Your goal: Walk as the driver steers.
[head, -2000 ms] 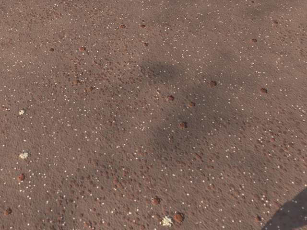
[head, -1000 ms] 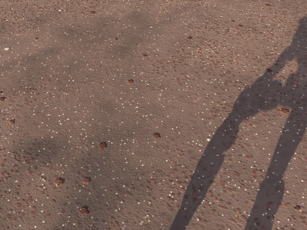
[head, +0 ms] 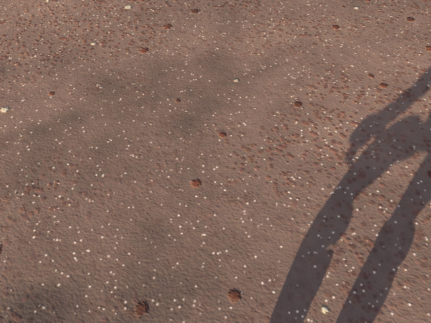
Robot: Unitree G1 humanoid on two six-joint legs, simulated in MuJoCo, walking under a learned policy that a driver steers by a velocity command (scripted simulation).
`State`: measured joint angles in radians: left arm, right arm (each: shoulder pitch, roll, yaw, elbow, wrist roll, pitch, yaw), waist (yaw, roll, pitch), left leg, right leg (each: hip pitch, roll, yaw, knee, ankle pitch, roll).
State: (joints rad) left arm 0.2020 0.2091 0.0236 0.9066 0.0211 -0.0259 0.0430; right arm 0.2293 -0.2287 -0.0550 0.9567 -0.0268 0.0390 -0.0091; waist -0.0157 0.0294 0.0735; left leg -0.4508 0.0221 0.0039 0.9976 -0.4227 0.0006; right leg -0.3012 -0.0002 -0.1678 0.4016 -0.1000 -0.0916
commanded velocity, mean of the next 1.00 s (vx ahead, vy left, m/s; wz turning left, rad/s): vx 0.23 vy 0.00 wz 0.35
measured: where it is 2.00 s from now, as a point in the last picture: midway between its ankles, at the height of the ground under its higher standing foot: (143, 258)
